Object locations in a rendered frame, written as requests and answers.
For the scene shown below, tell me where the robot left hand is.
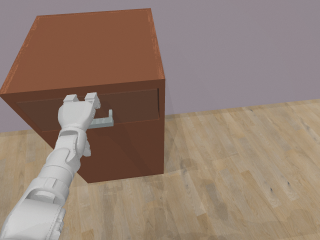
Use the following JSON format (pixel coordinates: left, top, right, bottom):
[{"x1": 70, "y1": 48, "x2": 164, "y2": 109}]
[{"x1": 58, "y1": 92, "x2": 101, "y2": 157}]

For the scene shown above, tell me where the robot left forearm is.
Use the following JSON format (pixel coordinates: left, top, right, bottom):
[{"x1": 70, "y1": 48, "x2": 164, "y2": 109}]
[{"x1": 0, "y1": 127, "x2": 87, "y2": 239}]

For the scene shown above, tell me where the cabinet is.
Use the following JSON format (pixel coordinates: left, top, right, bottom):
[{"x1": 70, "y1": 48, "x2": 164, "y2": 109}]
[{"x1": 0, "y1": 8, "x2": 166, "y2": 184}]

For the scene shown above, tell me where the handle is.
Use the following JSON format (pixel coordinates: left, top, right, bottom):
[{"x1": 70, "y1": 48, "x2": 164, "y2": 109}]
[{"x1": 88, "y1": 109, "x2": 114, "y2": 129}]

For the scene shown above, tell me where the drawer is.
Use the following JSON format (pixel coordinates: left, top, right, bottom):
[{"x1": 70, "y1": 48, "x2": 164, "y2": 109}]
[{"x1": 16, "y1": 88, "x2": 158, "y2": 131}]

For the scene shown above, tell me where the left robot upper arm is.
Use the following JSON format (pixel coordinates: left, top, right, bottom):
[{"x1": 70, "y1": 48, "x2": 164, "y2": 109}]
[{"x1": 0, "y1": 198, "x2": 66, "y2": 240}]

